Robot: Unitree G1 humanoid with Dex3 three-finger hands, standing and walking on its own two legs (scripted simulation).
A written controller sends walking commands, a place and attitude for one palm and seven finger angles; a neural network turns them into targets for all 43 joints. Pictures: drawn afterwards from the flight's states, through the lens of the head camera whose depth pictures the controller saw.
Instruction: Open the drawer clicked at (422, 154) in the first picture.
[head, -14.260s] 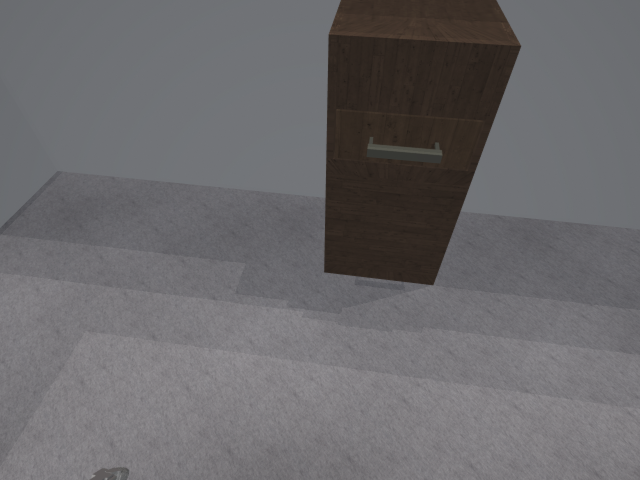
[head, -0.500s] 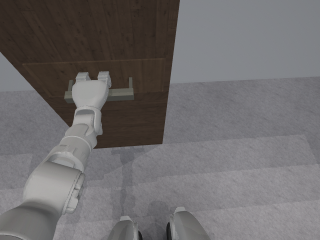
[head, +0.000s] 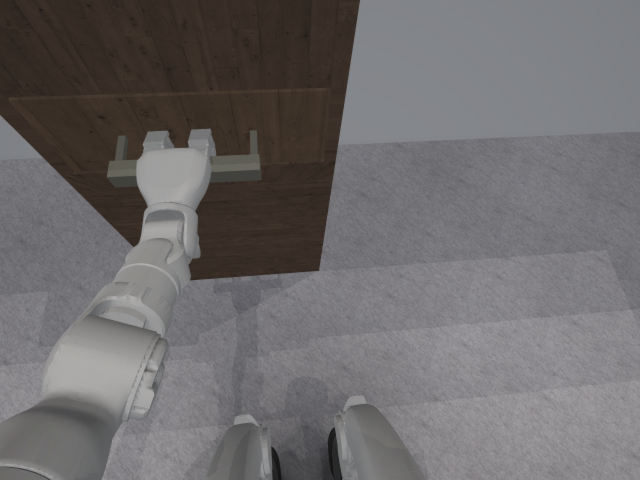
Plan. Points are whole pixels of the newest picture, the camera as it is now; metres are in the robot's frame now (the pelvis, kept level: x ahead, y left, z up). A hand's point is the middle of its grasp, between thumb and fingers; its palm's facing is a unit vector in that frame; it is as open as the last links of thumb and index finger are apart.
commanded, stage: lower the fingers behind the handle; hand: left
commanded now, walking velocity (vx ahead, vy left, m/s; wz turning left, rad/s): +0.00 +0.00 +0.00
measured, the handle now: (188, 156) +0.55 +0.13 -0.02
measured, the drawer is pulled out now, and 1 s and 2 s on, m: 0.00 0.00 0.08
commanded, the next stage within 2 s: close the thumb around the handle in 0.38 s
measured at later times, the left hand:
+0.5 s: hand (186, 199) +0.49 +0.14 -0.04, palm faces -0.06 -0.01 -1.00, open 13.8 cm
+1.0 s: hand (187, 195) +0.50 +0.14 -0.04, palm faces -0.06 -0.01 -1.00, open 7.0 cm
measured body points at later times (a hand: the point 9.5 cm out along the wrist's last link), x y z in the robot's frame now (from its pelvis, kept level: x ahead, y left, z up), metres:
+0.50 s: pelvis +0.00 +0.00 +0.00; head +0.15 -0.01 +0.42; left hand +0.49 +0.13 +0.01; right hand +0.02 -0.27 -0.13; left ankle +0.00 +0.10 -0.63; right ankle +0.02 -0.10 -0.63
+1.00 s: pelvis +0.00 +0.00 +0.00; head +0.16 -0.01 +0.42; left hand +0.50 +0.13 +0.01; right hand +0.00 -0.27 -0.14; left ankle +0.00 +0.10 -0.63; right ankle +0.02 -0.10 -0.63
